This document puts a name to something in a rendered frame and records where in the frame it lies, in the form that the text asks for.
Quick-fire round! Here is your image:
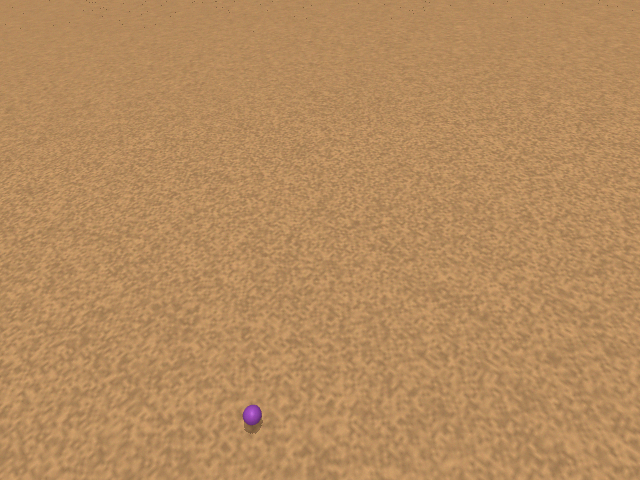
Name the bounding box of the ball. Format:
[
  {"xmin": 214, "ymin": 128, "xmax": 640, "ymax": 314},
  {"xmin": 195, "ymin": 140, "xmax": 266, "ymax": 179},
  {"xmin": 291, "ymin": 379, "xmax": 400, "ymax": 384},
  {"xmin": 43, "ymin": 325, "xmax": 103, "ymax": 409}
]
[{"xmin": 243, "ymin": 405, "xmax": 262, "ymax": 425}]

